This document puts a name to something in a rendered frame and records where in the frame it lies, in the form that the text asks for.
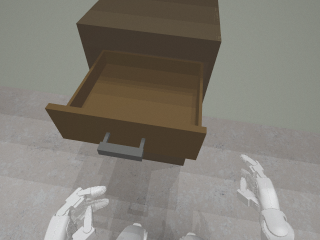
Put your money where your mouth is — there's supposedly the right robot hand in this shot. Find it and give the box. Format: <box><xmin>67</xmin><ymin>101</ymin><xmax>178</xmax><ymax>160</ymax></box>
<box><xmin>237</xmin><ymin>154</ymin><xmax>280</xmax><ymax>214</ymax></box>

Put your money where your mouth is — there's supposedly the drawer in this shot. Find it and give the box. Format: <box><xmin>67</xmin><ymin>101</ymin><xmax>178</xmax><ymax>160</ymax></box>
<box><xmin>45</xmin><ymin>49</ymin><xmax>207</xmax><ymax>160</ymax></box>

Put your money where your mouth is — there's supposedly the handle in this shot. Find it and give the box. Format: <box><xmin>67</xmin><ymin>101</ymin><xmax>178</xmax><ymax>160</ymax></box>
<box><xmin>97</xmin><ymin>132</ymin><xmax>146</xmax><ymax>162</ymax></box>

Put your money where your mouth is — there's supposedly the left robot thigh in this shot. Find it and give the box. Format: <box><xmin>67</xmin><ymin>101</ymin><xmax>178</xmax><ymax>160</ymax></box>
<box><xmin>116</xmin><ymin>225</ymin><xmax>148</xmax><ymax>240</ymax></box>

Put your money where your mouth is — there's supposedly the cabinet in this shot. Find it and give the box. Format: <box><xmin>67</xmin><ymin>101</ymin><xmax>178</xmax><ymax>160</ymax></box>
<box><xmin>76</xmin><ymin>0</ymin><xmax>222</xmax><ymax>166</ymax></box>

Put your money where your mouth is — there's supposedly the left robot hand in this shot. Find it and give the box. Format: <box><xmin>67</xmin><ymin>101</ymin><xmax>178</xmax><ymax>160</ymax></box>
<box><xmin>44</xmin><ymin>186</ymin><xmax>109</xmax><ymax>240</ymax></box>

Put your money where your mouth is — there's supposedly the right robot forearm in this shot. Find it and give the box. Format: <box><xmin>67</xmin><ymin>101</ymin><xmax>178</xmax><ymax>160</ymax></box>
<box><xmin>259</xmin><ymin>208</ymin><xmax>295</xmax><ymax>240</ymax></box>

